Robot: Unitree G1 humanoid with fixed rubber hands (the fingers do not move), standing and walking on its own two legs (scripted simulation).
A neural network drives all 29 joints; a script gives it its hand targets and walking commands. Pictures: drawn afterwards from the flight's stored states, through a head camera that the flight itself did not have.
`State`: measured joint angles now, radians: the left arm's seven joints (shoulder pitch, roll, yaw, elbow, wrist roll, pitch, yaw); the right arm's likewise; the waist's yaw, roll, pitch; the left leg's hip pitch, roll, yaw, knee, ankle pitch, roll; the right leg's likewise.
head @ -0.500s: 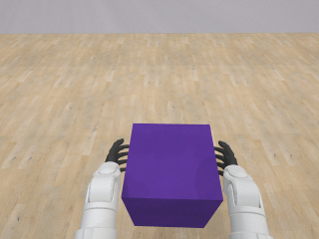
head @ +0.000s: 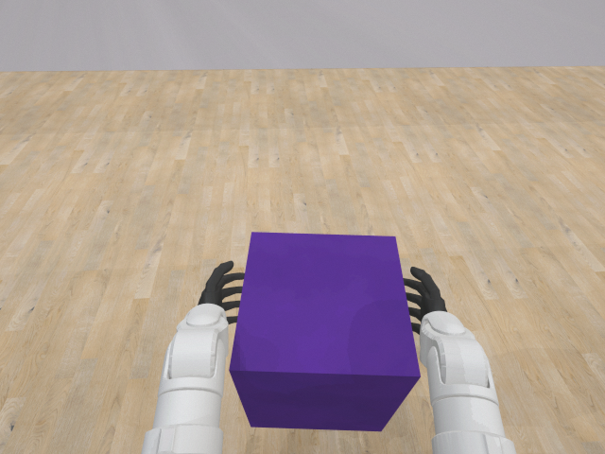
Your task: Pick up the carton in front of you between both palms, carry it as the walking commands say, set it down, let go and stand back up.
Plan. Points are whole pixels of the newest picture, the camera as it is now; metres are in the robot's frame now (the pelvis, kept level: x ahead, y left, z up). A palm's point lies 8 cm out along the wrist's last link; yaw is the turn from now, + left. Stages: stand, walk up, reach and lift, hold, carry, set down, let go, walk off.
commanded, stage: hold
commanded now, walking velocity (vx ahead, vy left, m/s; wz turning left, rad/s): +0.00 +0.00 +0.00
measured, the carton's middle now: (319, 336) +0.29 +0.00 -0.03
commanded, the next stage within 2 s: set down in 0.06 s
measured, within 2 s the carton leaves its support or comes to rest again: neither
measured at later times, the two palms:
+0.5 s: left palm (231, 302) +0.34 +0.15 -0.02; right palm (418, 311) +0.34 -0.15 -0.02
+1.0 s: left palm (238, 331) +0.39 +0.16 -0.21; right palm (383, 334) +0.40 -0.14 -0.21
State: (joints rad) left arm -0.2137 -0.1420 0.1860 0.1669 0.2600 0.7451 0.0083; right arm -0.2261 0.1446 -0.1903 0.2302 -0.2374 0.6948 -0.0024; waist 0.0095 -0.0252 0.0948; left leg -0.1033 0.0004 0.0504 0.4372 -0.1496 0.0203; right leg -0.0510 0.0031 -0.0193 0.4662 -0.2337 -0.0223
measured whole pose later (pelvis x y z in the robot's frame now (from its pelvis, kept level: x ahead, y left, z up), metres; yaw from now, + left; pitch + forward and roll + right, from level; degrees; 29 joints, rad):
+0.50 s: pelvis +0.00 +0.00 -0.02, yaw -4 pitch +1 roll +0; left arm -0.54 -0.19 0.53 0.56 0.43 0.45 -0.06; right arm -0.55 0.20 -0.52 0.60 -0.45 0.42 0.04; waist 0.05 -0.02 0.09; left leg -0.44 -0.03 0.01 0.68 -0.25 0.02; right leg -0.42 0.04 0.04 0.72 -0.32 -0.02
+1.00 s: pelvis -0.02 -0.01 -0.14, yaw -4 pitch +35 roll +0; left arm -0.68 -0.07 0.47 0.58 0.22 0.21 -0.01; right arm -0.72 0.11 -0.38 0.64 -0.21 0.19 -0.08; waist 0.06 -0.04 -0.15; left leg -1.47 -0.02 -0.01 1.24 -0.39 0.00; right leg -1.43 0.07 0.01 1.27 -0.46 -0.02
